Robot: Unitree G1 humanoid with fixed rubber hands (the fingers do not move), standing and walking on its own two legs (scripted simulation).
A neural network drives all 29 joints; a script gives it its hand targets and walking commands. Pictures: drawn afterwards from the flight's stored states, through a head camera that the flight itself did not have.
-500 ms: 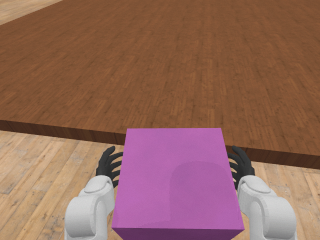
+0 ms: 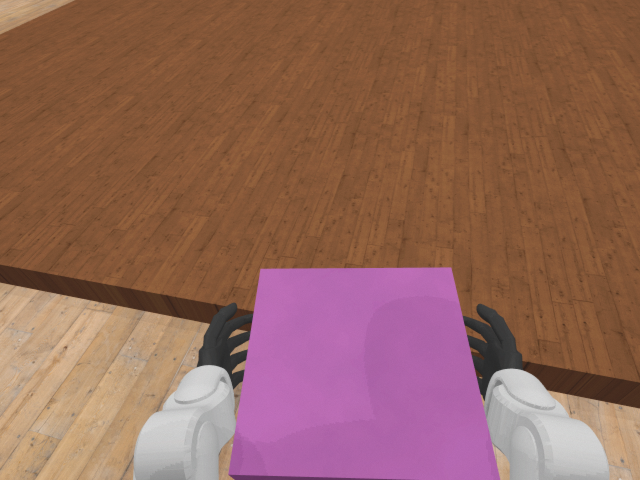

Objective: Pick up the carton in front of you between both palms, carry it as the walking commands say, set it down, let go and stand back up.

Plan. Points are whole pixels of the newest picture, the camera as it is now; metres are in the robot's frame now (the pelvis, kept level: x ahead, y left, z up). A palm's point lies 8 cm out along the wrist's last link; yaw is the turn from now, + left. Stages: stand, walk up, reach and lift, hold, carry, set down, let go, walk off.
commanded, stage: carry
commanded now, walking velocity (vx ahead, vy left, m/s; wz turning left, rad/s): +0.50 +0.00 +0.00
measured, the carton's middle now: (355, 398) +0.23 +0.00 +0.01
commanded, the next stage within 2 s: none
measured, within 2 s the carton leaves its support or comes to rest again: neither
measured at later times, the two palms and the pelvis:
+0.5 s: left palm (262, 128) +0.69 +0.16 +0.11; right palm (434, 129) +0.66 -0.14 +0.11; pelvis +0.32 +0.04 -0.01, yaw -3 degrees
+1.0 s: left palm (294, 49) +1.04 +0.14 +0.12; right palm (420, 47) +1.06 -0.17 +0.10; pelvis +0.70 -0.03 +0.00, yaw -5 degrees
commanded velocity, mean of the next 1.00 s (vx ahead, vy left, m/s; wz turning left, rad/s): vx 0.50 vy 0.00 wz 0.00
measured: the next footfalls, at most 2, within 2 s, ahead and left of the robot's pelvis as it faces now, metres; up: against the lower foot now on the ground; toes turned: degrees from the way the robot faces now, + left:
left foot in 0.36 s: +0.43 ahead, +0.11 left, +0.00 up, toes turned +7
right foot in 0.72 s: +0.57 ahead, -0.08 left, +0.00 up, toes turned -7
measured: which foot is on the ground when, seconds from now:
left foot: up 0.00-0.34, down 0.36-0.82, up 0.84-1.00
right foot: down 0.00-0.38, up 0.40-0.70, down 0.72-1.00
